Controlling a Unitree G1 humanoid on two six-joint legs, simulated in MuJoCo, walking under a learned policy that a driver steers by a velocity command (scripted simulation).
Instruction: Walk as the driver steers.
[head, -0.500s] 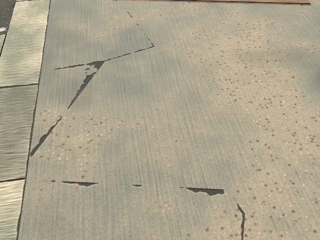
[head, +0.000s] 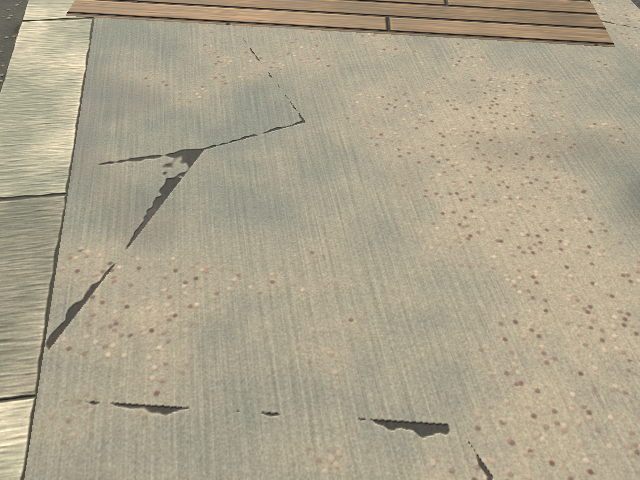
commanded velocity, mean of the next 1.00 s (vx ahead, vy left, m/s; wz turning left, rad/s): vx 0.25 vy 0.00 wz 0.00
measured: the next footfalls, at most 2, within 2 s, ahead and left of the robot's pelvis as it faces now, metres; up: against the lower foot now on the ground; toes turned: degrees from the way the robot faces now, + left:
right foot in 0.26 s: +0.17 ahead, -0.12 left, +0.00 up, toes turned +0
left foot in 0.52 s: +0.10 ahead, +0.10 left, +0.00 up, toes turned +3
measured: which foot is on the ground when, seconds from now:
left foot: down 0.00-0.34, up 0.36-0.50, down 0.52-0.94, up 0.96-1.00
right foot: up 0.00-0.24, down 0.26-0.54, up 0.56-0.92, down 0.94-1.00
